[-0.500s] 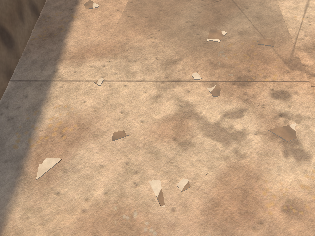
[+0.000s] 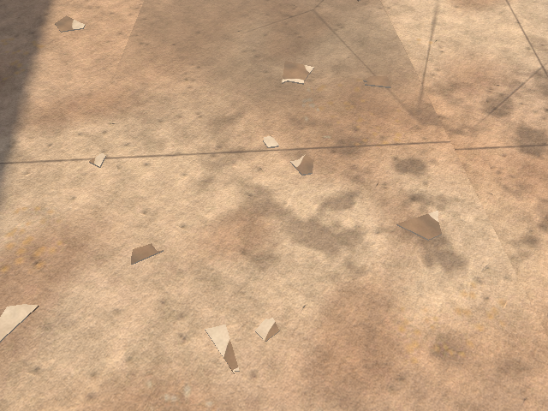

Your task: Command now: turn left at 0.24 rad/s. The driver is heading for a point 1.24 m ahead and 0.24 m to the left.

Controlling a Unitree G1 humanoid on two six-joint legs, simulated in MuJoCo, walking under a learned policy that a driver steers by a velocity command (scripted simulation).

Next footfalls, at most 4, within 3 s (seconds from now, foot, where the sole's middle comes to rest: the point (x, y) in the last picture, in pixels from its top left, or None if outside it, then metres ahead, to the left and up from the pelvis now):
0.02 right None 0.02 -0.14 -0.77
0.36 left None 0.01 0.13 -0.77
0.88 right None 0.10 -0.06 -0.77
1.30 left None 0.31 0.25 -0.77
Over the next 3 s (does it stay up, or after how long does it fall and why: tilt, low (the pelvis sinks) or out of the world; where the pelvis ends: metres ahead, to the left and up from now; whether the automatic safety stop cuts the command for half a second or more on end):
stays up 1.11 0.16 0.00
